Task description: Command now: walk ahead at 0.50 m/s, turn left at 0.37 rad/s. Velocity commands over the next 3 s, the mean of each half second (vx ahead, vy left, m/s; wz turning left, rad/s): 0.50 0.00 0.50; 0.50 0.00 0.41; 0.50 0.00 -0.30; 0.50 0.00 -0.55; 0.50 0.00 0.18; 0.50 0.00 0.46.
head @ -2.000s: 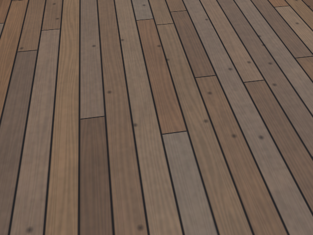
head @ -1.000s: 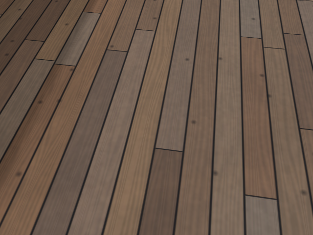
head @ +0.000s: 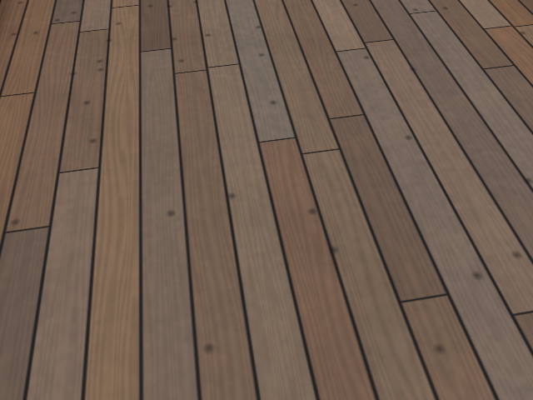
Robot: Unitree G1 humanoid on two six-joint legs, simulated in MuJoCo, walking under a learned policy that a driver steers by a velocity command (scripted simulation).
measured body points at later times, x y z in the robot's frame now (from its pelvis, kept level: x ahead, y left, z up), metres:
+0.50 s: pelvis +0.27 +0.07 +0.00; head +0.31 +0.10 +0.45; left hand +0.37 +0.38 -0.10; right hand +0.43 -0.17 -0.11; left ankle +0.28 +0.14 -0.74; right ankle +0.36 -0.11 -0.66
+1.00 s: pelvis +0.56 +0.10 +0.00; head +0.58 +0.10 +0.45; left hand +0.47 +0.37 -0.11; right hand +0.82 -0.05 -0.10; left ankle +0.51 +0.25 -0.67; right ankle +0.60 +0.02 -0.74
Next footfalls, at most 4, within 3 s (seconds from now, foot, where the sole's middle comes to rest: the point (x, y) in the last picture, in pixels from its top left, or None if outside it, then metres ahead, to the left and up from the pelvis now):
0.28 left None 0.32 0.14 -0.78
0.78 right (274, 349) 0.64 0.04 -0.78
1.26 left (153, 308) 0.76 0.38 -0.78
1.76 right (231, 216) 1.09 0.18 -0.78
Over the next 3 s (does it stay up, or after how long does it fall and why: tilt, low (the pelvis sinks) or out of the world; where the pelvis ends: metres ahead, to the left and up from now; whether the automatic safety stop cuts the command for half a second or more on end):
stays up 1.63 0.33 0.00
